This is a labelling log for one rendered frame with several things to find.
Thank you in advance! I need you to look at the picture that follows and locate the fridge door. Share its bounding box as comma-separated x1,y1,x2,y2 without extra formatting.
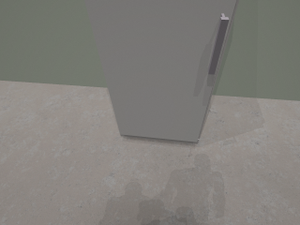
84,0,236,143

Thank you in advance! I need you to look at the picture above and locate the handle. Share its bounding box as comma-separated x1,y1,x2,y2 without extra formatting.
208,13,229,75

